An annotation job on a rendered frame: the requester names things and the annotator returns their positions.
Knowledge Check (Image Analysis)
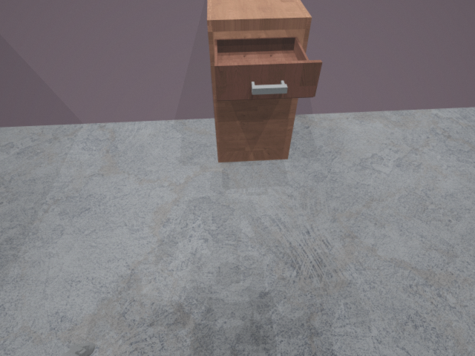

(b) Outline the handle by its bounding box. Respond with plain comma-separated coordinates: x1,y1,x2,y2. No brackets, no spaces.
252,80,288,95

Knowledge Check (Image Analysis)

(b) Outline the cabinet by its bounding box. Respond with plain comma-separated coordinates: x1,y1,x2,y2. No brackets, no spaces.
207,0,312,162

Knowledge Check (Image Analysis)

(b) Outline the drawer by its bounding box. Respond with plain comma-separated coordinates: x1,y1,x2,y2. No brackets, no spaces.
214,36,322,101

